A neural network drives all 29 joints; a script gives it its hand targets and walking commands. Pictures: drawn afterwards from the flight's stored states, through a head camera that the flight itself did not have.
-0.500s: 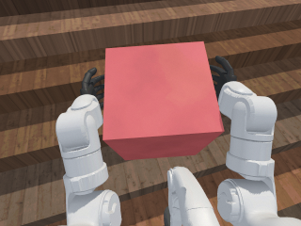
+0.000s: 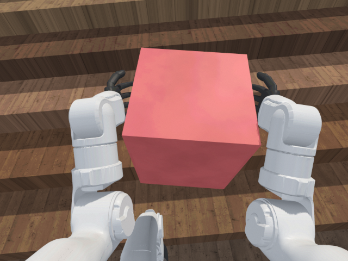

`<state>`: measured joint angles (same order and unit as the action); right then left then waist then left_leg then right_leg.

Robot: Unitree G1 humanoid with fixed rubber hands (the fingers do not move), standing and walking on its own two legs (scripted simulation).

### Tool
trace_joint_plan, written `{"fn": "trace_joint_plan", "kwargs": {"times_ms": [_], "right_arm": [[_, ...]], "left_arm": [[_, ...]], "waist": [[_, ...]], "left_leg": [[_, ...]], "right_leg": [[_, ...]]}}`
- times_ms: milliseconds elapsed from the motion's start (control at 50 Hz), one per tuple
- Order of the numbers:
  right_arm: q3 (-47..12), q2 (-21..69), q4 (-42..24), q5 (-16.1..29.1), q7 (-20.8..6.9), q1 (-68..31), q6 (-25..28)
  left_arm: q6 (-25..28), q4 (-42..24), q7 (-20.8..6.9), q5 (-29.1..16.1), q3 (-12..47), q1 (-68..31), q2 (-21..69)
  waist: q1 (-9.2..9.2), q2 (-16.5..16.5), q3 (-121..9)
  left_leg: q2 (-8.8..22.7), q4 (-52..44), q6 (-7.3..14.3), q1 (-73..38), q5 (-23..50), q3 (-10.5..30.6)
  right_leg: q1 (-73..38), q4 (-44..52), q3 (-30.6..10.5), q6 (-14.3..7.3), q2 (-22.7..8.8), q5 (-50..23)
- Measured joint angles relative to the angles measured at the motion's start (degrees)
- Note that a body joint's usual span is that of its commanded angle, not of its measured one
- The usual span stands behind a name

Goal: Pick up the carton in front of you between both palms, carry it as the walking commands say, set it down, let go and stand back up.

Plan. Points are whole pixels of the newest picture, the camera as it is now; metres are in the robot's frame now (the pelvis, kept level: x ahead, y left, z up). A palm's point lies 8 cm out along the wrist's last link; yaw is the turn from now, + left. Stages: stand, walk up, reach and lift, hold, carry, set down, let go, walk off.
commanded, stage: carry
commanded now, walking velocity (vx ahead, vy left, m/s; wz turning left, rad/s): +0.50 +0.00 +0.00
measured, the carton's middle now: (187, 126) +0.38 +0.01 +0.11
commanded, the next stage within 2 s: none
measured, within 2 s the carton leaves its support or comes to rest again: neither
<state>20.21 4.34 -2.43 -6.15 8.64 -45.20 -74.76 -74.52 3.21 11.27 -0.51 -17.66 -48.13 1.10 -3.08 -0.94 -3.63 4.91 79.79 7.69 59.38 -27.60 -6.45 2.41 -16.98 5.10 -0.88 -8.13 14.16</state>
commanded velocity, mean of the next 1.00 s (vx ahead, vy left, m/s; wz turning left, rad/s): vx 0.50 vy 0.00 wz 0.00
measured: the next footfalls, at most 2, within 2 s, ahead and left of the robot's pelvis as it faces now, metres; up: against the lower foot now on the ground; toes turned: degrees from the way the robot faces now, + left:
right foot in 0.42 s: +0.48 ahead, -0.08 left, +0.27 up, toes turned -5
left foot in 0.86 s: +0.73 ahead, +0.19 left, +0.40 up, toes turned +5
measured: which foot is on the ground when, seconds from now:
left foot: down 0.00-0.46, up 0.48-0.84, down 0.86-1.00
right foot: down 0.00-0.02, up 0.04-0.40, down 0.42-0.92, up 0.94-1.00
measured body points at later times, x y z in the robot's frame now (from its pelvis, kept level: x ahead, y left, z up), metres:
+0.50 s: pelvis +0.33 +0.01 +0.16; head +0.36 +0.04 +0.61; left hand +0.69 +0.19 +0.31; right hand +0.72 -0.11 +0.33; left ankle +0.15 +0.12 -0.48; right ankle +0.45 -0.07 -0.49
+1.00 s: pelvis +0.62 +0.10 +0.32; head +0.65 +0.09 +0.77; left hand +1.02 +0.20 +0.45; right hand +0.97 -0.10 +0.45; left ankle +0.69 +0.19 -0.35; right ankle +0.50 -0.03 -0.26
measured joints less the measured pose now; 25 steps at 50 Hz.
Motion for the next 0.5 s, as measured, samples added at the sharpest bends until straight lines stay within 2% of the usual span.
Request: {"fn": "trace_joint_plan", "kwargs": {"times_ms": [20,40,60,100,140,180,200,260,300,340,360,380,420,440,460,480,500], "right_arm": [[-1.02,0.13,1.54,0.28,0.59,-0.08,0.39],[-1.9,0.22,2.71,0.55,1.21,-0.43,0.52],[-2.43,0.22,3.07,1.38,1.35,-0.6,1.0],[-3.72,0.53,2.93,2.96,2.26,1.23,2.82],[-4.03,0.94,1.69,4.39,2.84,4.11,3.69],[-3.91,0.85,0.24,5.7,2.95,5.46,4.33],[-3.91,0.62,-0.54,6.36,2.95,5.61,4.8],[-4.12,-0.02,-2.74,7.96,2.95,4.9,6.24],[-4.25,-0.39,-3.29,8.39,2.8,3.69,6.6],[-4.38,-1.09,-3.39,8.5,2.61,2.54,6.02],[-4.36,-1.52,-3.36,8.56,2.51,2.06,5.44],[-4.14,-1.91,-3.26,8.63,2.44,1.69,4.72],[-2.99,-2.27,-3.18,8.35,2.23,1.91,2.99],[-2.2,-2.45,-3.23,8.03,1.96,2.46,2.08],[-1.21,-2.6,-3.12,7.53,1.49,2.74,1.23],[-0.39,-2.88,-2.62,6.78,0.6,2.18,0.77],[0.36,-2.97,-1.95,5.86,-0.27,1.52,0.68]], "left_arm": [[-0.35,-0.36,-0.57,0.73,-1.24,0.84,0.14],[-0.67,-0.77,-1.25,1.55,-2.34,1.25,0.19],[-0.53,-0.93,-1.91,2.05,-3.26,0.99,0.11],[0.35,-1.64,-3.04,3.26,-4.75,1.76,0.69],[0.64,-3.99,-3.49,4.89,-5.87,4.11,2.99],[1.09,-7.28,-3.68,6.1,-5.91,6.23,5.01],[1.58,-8.94,-3.8,6.45,-5.53,6.97,5.62],[2.89,-13.18,-3.46,6.96,-3.61,7.89,6.04],[3.03,-15.02,-3.49,6.85,-2.56,8.0,5.4],[2.72,-15.65,-3.48,6.89,-1.53,7.8,4.78],[2.35,-15.65,-3.3,6.86,-1.05,7.59,4.55],[1.85,-15.27,-3.08,6.68,-0.59,7.24,4.33],[0.83,-13.09,-2.23,6.03,0.59,6.44,3.9],[0.63,-11.51,-1.67,5.66,1.4,6.26,3.92],[0.31,-9.9,-1.12,5.39,2.18,5.71,3.89],[-0.02,-8.75,-0.89,4.64,2.68,4.83,3.62],[0.0,-7.81,-0.33,3.98,3.3,4.34,3.2]], "waist": [[2.85,0.04,-0.23],[5.57,0.48,0.23],[8.0,0.4,1.57],[11.31,-0.94,4.03],[13.02,-1.8,5.25],[13.5,-1.29,6.36],[13.52,-0.71,6.96],[13.18,0.25,7.32],[13.06,0.24,6.2],[12.34,0.35,5.02],[11.56,0.68,4.46],[10.43,1.04,3.78],[7.04,0.84,2.14],[4.3,1.05,1.65],[1.39,1.05,1.73],[-1.56,1.17,2.56],[-3.64,1.56,3.47]], "left_leg": [[-1.98,-5.87,0.29,-6.74,-0.12,-1.22],[-3.49,-14.37,-0.75,-13.69,5.61,-1.38],[-4.17,-16.18,-2.76,-16.14,3.7,-1.48],[-5.14,-18.4,-3.5,-19.97,0.87,-1.75],[-5.98,-24.74,-3.59,-25.56,1.65,-1.88],[-6.15,-32.51,-4.04,-31.64,3.83,-1.67],[-6.02,-36.2,-4.02,-34.65,4.52,-1.37],[-5.4,-45.81,-4.01,-42.62,6.08,-0.38],[-5.19,-50.92,-4.32,-47.34,6.38,0.58],[-4.54,-56.29,-5.09,-52.69,6.45,1.68],[-3.84,-59.86,-5.97,-55.67,7.24,2.24],[-3.03,-63.22,-5.93,-58.4,8.18,2.35],[-1.54,-64.95,-4.84,-61.3,10.99,1.01],[-0.23,-60.8,-4.59,-60.41,12.81,0.11],[1.15,-51.3,-4.56,-56.73,17.61,0.35],[0.81,-35.08,-5.56,-50.59,19.53,3.75],[-1.42,-17.03,-6.14,-43.58,18.31,8.29]], "right_leg": [[2.51,-5.72,0.47,0.17,-1.61,-2.23],[6.5,-15.66,-0.8,-0.19,-2.24,-6.3],[12.09,-30.37,-4.44,0.25,-1.09,-4.77],[23.13,-60.14,-11.85,-0.2,5.41,-0.88],[31.5,-77.79,-12.2,-1.85,9.91,1.18],[38.97,-85.06,-9.24,-3.37,11.53,2.61],[42.23,-85.51,-7.39,-3.98,11.54,3.7],[51.19,-83.38,-2.72,-5.49,9.84,7.91],[57.85,-86.85,-1.37,-6.36,8.34,12.66],[63.23,-85.99,-0.51,-6.9,6.72,16.16],[64.31,-80.31,0.58,-7.11,5.95,15.47],[63.9,-72.22,2.03,-7.58,5.56,12.8],[58.85,-57.25,4.59,-8.19,6.43,6.68],[53.52,-52.53,5.31,-8.06,7.92,9.62],[47.44,-46.57,5.53,-8.01,9.13,5.63],[44.81,-44.28,5.79,-7.11,10.02,2.49],[42.63,-42.87,5.99,-6.61,10.66,2.63]]}}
